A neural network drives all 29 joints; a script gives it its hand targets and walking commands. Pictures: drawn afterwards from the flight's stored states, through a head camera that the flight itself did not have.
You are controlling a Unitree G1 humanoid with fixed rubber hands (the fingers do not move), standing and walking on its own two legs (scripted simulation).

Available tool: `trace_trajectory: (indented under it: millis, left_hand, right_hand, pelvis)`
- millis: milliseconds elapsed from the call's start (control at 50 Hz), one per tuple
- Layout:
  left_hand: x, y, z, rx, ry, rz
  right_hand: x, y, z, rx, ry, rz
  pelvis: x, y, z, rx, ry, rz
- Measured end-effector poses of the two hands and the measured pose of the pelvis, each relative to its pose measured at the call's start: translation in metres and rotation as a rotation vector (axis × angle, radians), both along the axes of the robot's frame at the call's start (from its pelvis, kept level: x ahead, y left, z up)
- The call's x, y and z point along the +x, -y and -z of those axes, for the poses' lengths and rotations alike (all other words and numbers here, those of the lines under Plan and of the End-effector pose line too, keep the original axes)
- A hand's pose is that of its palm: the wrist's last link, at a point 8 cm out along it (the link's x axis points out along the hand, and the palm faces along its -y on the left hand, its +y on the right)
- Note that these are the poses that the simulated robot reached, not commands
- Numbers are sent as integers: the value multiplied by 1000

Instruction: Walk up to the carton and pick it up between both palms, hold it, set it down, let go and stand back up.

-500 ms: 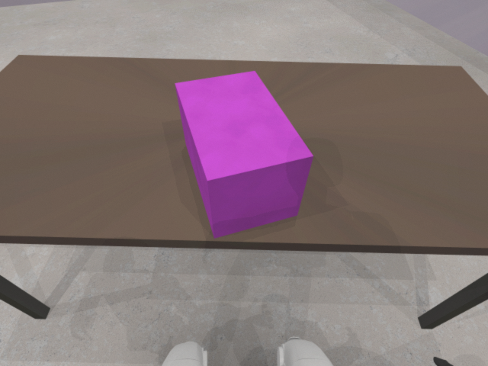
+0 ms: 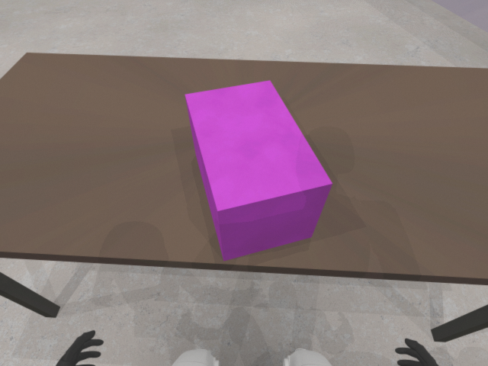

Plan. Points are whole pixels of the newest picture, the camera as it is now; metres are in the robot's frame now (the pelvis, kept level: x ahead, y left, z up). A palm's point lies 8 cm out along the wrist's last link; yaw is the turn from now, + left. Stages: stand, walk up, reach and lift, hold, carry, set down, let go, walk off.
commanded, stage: walk up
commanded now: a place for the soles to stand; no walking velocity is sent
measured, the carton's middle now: (248, 165) +0.46 +0.02 +0.03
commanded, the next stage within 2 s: none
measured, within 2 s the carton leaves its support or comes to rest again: neither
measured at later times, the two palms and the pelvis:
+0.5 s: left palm out of the picture +0.10 +0.32 -0.09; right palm out of the picture +0.10 -0.28 -0.08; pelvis +0.01 +0.02 +0.03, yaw -1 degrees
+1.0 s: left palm out of the picture +0.11 +0.32 -0.07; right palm out of the picture +0.11 -0.27 -0.07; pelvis +0.02 +0.02 +0.05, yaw -1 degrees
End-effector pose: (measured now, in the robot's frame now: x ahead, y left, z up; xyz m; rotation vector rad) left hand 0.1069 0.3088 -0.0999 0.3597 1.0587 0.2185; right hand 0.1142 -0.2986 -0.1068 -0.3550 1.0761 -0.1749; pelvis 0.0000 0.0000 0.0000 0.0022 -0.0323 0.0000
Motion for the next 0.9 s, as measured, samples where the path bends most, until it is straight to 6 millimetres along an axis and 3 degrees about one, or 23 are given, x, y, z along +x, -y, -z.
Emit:
trace_trajectory:
  millis: [120,300,460,900]
  left_hand:
    - [9,-4,-5,0,12,12]
    - [-5,-16,-9,-10,-48,-10]
    - [-12,-13,-11,-28,-77,-4]
    - [3,-10,-30,-36,-91,-11]
  right_hand:
    - [-2,-2,-7,-3,-20,21]
    - [-10,-8,-17,-7,-41,36]
    - [-13,-16,-24,11,-55,52]
    - [-8,-27,-34,42,-98,69]
  pelvis:
    - [3,-2,-6,-18,6,0]
    - [5,-13,-16,-14,19,14]
    - [5,-14,-25,-13,28,17]
    - [17,-19,-45,-1,23,18]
